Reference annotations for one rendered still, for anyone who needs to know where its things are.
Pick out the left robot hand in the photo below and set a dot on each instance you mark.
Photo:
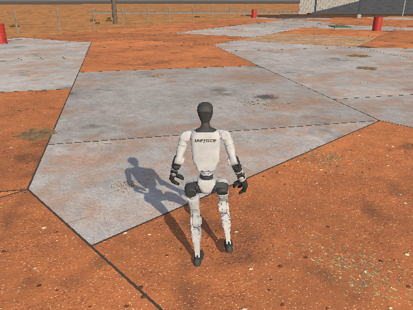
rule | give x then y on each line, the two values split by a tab
171	178

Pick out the robot right thigh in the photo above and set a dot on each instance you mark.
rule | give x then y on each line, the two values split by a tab
222	192

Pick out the left robot forearm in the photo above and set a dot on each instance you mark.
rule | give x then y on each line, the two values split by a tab
175	168

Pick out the right robot hand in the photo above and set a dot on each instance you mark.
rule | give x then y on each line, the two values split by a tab
243	184

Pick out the right robot forearm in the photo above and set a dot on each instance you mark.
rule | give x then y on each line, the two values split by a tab
239	171

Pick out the robot right upper arm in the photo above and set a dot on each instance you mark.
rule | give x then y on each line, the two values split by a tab
229	145

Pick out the robot left upper arm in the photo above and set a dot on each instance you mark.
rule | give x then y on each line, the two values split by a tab
181	147

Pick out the right robot foot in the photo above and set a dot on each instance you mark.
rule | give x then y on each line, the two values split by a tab
228	248

